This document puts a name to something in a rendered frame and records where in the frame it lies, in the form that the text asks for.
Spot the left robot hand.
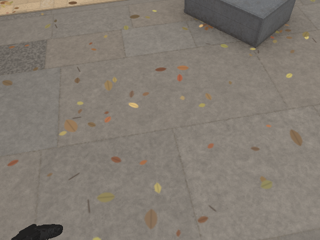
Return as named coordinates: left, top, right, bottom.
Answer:
left=11, top=224, right=63, bottom=240

